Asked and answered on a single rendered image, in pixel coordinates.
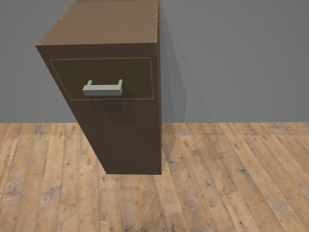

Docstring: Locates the handle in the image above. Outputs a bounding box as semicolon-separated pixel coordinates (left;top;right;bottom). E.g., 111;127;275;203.
82;79;123;96

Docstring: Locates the cabinet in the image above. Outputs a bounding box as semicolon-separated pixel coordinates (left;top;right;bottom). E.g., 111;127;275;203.
35;0;162;175

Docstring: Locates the drawer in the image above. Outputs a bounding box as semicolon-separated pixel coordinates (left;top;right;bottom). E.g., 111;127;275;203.
50;57;154;100

